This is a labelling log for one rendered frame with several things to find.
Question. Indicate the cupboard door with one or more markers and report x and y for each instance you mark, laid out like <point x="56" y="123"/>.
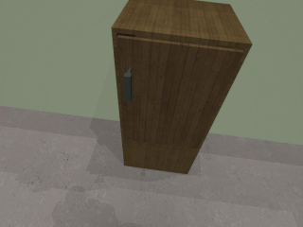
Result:
<point x="176" y="88"/>

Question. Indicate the handle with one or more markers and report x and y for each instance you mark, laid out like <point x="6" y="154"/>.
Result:
<point x="128" y="91"/>

